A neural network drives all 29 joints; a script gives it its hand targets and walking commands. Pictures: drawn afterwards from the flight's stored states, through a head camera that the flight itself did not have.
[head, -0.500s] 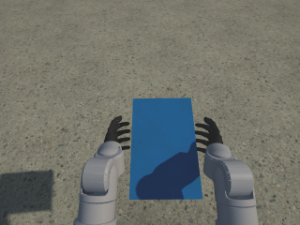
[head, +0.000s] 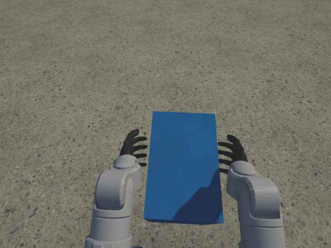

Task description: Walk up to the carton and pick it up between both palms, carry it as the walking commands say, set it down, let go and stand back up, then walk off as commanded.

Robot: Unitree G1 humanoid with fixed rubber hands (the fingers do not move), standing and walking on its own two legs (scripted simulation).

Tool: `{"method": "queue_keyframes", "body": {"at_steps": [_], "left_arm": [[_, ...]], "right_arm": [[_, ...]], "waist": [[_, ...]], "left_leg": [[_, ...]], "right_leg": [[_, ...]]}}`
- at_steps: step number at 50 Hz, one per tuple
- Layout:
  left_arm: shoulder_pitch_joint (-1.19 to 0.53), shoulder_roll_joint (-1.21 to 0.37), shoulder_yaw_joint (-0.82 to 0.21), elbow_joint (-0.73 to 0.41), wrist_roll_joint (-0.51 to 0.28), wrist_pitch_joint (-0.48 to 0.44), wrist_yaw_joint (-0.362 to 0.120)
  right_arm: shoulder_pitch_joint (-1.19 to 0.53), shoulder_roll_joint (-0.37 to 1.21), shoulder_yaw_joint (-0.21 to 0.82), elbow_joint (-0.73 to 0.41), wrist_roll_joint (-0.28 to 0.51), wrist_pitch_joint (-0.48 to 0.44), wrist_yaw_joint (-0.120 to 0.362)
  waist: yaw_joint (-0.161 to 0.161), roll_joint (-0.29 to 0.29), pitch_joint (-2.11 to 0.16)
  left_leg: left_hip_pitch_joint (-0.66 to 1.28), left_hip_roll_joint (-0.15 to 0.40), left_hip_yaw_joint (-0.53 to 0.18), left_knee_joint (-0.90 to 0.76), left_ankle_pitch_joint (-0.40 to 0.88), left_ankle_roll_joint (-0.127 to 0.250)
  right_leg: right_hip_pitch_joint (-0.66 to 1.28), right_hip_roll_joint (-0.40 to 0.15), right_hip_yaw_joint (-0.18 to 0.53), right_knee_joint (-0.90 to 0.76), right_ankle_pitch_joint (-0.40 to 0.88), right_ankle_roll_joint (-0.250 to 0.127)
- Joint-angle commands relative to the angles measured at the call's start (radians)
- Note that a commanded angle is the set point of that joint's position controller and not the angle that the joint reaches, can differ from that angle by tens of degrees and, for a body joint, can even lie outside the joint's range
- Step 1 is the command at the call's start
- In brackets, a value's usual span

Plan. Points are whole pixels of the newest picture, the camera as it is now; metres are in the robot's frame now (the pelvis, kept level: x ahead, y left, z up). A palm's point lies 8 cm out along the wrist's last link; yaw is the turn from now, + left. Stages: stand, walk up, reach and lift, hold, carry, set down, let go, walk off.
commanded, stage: carry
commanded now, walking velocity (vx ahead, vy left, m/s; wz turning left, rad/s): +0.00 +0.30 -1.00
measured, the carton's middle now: (180, 170) +0.34 -0.01 -0.02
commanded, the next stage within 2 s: none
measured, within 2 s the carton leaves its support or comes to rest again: neither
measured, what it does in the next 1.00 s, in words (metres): steps to the left, turning right: left foot, then right foot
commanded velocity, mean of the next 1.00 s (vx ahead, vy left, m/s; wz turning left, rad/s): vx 0.00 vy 0.30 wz -1.00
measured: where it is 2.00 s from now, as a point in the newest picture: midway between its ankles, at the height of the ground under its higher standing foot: (106, 232)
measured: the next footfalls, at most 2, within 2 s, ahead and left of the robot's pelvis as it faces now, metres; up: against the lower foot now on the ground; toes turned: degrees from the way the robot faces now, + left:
left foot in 0.22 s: +0.09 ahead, +0.20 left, +0.00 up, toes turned -9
right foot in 0.54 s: -0.02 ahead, +0.06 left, +0.00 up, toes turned -44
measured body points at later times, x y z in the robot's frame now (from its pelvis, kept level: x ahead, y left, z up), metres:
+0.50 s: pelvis +0.02 +0.14 +0.00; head +0.05 +0.13 +0.45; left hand +0.35 +0.09 +0.09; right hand +0.23 -0.12 +0.09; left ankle +0.05 +0.21 -0.72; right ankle -0.05 +0.08 -0.69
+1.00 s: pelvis +0.09 +0.27 +0.00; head +0.13 +0.25 +0.45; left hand +0.36 +0.08 +0.08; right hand +0.15 -0.06 +0.08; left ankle +0.19 +0.31 -0.72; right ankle -0.03 +0.18 -0.66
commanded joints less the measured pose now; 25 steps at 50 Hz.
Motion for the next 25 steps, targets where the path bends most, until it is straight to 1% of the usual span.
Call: {"method": "queue_keyframes", "body": {"at_steps": [1, 2, 5, 7, 8, 9, 10, 11, 12, 13, 14, 15, 16, 17, 18, 19, 21, 23, 24, 25], "left_arm": [[-0.294, -1.088, -0.437, -0.19, -0.293, -0.052, -0.203], [-0.305, -1.074, -0.437, -0.214, -0.295, -0.058, -0.201], [-0.235, -1.026, -0.436, -0.209, -0.282, -0.051, -0.193], [-0.191, -1.004, -0.434, -0.195, -0.271, -0.042, -0.191], [-0.181, -0.997, -0.433, -0.189, -0.266, -0.038, -0.19], [-0.177, -0.993, -0.434, -0.187, -0.263, -0.034, -0.189], [-0.185, -0.99, -0.434, -0.185, -0.261, -0.029, -0.187], [-0.19, -0.99, -0.437, -0.184, -0.262, -0.023, -0.184], [-0.17, -0.99, -0.439, -0.181, -0.258, -0.015, -0.183], [-0.206, -0.992, -0.474, -0.209, -0.273, -0.006, -0.191], [-0.251, -1.006, -0.491, -0.196, -0.295, -0.003, -0.197], [-0.273, -1.027, -0.514, -0.198, -0.321, 0.0, -0.204], [-0.307, -1.044, -0.532, -0.211, -0.346, 0.001, -0.209], [-0.314, -1.052, -0.535, -0.208, -0.353, 0.002, -0.211], [-0.305, -1.053, -0.525, -0.195, -0.351, 0.001, -0.211], [-0.301, -1.05, -0.514, -0.188, -0.348, -0.001, -0.21], [-0.285, -1.034, -0.488, -0.175, -0.337, -0.002, -0.203], [-0.251, -1.016, -0.46, -0.149, -0.319, 0.003, -0.198], [-0.237, -1.011, -0.447, -0.132, -0.309, 0.005, -0.196], [-0.218, -1.012, -0.436, -0.112, -0.301, 0.007, -0.194]], "right_arm": [[-0.425, 1.12, 0.531, -0.187, 0.33, -0.07, 0.222], [-0.419, 1.115, 0.532, -0.194, 0.331, -0.074, 0.218], [-0.343, 1.085, 0.525, -0.189, 0.314, -0.068, 0.204], [-0.297, 1.069, 0.519, -0.177, 0.3, -0.059, 0.198], [-0.283, 1.061, 0.515, -0.171, 0.295, -0.054, 0.197], [-0.271, 1.054, 0.508, -0.166, 0.291, -0.05, 0.197], [-0.253, 1.056, 0.502, -0.158, 0.287, -0.047, 0.197], [-0.249, 1.052, 0.491, -0.155, 0.282, -0.044, 0.197], [-0.239, 1.026, 0.479, -0.151, 0.271, -0.04, 0.196], [-0.231, 1.034, 0.463, -0.146, 0.267, -0.05, 0.198], [-0.22, 1.035, 0.442, -0.141, 0.251, -0.05, 0.197], [-0.222, 1.04, 0.424, -0.144, 0.239, -0.05, 0.199], [-0.248, 1.047, 0.415, -0.157, 0.239, -0.053, 0.201], [-0.263, 1.05, 0.411, -0.166, 0.238, -0.057, 0.201], [-0.274, 1.044, 0.41, -0.175, 0.239, -0.058, 0.199], [-0.284, 1.033, 0.409, -0.185, 0.24, -0.058, 0.197], [-0.275, 1.024, 0.412, -0.177, 0.239, -0.052, 0.191], [-0.256, 1.024, 0.417, -0.158, 0.238, -0.043, 0.188], [-0.256, 1.025, 0.421, -0.153, 0.239, -0.039, 0.187], [-0.258, 1.025, 0.425, -0.145, 0.241, -0.036, 0.187]], "waist": [[0.031, -0.124, -0.385], [0.032, -0.139, -0.391], [0.039, -0.197, -0.423], [0.042, -0.234, -0.429], [0.044, -0.249, -0.428], [0.044, -0.255, -0.425], [0.03, -0.228, -0.425], [0.025, -0.117, -0.441], [0.025, 0.13, -0.422], [0.023, 0.341, -0.413], [0.023, 0.244, -0.382], [0.017, 0.158, -0.352], [0.014, 0.134, -0.33], [0.012, 0.149, -0.315], [0.011, 0.162, -0.31], [0.007, 0.174, -0.319], [-0.001, 0.162, -0.344], [-0.007, 0.152, -0.366], [-0.009, 0.148, -0.374], [0.0, 0.135, -0.375]], "left_leg": [[-0.113, -0.006, -0.088, -0.008, 0.105, -0.021], [-0.078, -0.026, -0.07, -0.059, 0.107, -0.021], [0.001, -0.059, -0.054, -0.221, 0.087, -0.011], [0.079, -0.072, -0.057, -0.36, 0.07, 0.002], [0.136, -0.085, -0.045, -0.442, 0.065, 0.007], [0.222, -0.098, -0.02, -0.548, 0.065, 0.009], [0.368, -0.102, 0.019, -0.719, 0.136, 0.012], [0.527, -0.033, -0.017, -0.806, 0.15, 0.028], [0.637, 0.217, -0.205, -0.843, 0.28, 0.107], [0.587, 0.382, -0.329, -0.783, 0.403, 0.226], [0.512, 0.354, -0.244, -0.754, 0.503, 0.244], [0.464, 0.298, -0.146, -0.746, 0.507, 0.225], [0.47, 0.249, -0.058, -0.743, 0.495, 0.202], [0.489, 0.227, -0.013, -0.729, 0.528, 0.195], [0.516, 0.218, 0.016, -0.714, 0.583, 0.191], [0.537, 0.224, 0.028, -0.706, 0.607, 0.193], [0.569, 0.246, 0.049, -0.677, 0.665, 0.209], [0.589, 0.267, 0.071, -0.634, 0.766, 0.22], [0.599, 0.277, 0.086, -0.606, 0.82, 0.219], [0.584, 0.271, 0.117, -0.57, 0.844, 0.204]], "right_leg": [[0.376, -0.252, 0.346, -0.185, 0.457, -0.104], [0.352, -0.243, 0.345, -0.187, 0.467, -0.099], [0.345, -0.234, 0.384, -0.182, 0.5, -0.097], [0.316, -0.222, 0.402, -0.176, 0.483, -0.083], [0.286, -0.215, 0.406, -0.177, 0.47, -0.075], [0.235, -0.201, 0.396, -0.164, 0.453, -0.066], [0.148, -0.164, 0.35, -0.119, 0.407, -0.045], [0.037, -0.096, 0.281, -0.021, 0.256, -0.019], [-0.163, 0.016, 0.139, 0.18, -0.076, 0.035], [-0.257, 0.009, 0.037, 0.433, -0.307, 0.063], [-0.225, -0.05, 0.046, 0.567, -0.291, 0.062], [-0.214, -0.06, 0.04, 0.601, -0.245, 0.063], [-0.222, -0.067, 0.028, 0.578, -0.2, 0.067], [-0.229, -0.059, 0.005, 0.531, -0.186, 0.069], [-0.222, -0.046, -0.022, 0.486, -0.191, 0.072], [-0.208, -0.036, -0.041, 0.439, -0.193, 0.071], [-0.167, -0.029, -0.064, 0.339, -0.185, 0.063], [-0.117, -0.022, -0.086, 0.22, -0.169, 0.053], [-0.089, -0.02, -0.101, 0.138, -0.142, 0.047], [-0.034, -0.018, -0.12, 0.02, -0.068, 0.04]]}}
